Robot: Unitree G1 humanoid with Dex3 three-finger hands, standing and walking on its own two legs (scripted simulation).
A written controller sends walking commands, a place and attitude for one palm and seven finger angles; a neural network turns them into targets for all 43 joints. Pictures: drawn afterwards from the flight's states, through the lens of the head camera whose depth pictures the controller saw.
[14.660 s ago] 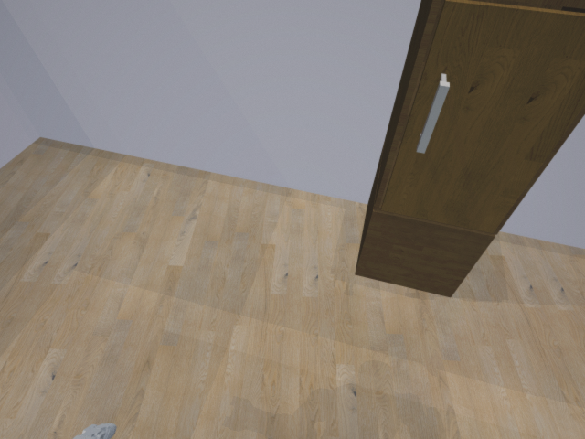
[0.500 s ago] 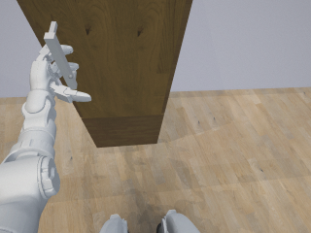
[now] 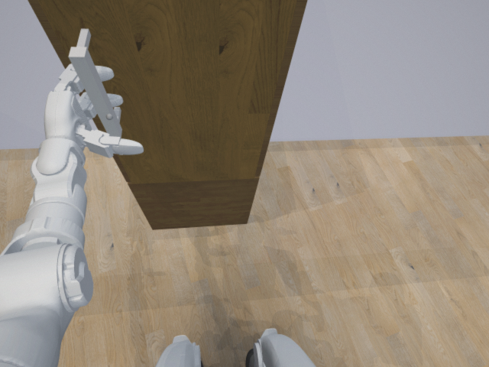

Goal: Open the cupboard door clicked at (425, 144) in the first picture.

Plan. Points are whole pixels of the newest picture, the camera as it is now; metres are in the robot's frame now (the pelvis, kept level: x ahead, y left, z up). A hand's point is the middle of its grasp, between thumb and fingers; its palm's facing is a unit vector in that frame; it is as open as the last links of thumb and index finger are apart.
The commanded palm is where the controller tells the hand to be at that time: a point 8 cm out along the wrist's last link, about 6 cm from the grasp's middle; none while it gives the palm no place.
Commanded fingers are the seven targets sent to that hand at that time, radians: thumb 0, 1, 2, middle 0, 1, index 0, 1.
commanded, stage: close the thumb around the handle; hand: left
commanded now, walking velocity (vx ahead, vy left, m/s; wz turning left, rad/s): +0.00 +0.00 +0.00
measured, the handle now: (101, 89) +0.55 +0.19 +0.08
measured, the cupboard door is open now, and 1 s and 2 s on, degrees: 0 6 49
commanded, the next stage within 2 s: pull the door open along its arc in 0.58 s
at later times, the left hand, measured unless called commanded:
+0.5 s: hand (113, 118) +0.50 +0.17 +0.07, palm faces +0.00 -1.00 -0.01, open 5.8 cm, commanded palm +0.47 +0.23 +0.08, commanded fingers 0.00 0.90 0.90 -0.40 -1.35 -0.40 -1.35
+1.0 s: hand (119, 134) +0.47 +0.16 +0.07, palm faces +0.01 -1.00 -0.01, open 5.5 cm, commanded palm +0.41 +0.21 +0.08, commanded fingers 0.00 0.90 0.90 -0.40 -1.35 -0.40 -1.35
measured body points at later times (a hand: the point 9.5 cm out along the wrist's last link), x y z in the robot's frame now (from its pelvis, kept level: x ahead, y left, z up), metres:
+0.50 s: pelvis +0.00 +0.01 +0.00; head +0.12 +0.02 +0.43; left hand +0.49 +0.23 +0.08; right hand +0.01 -0.26 -0.11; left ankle +0.00 +0.10 -0.68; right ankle +0.00 -0.11 -0.68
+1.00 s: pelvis +0.01 +0.00 +0.01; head +0.10 +0.01 +0.45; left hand +0.46 +0.22 +0.07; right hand +0.02 -0.26 -0.11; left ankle +0.00 +0.10 -0.68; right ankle +0.00 -0.11 -0.68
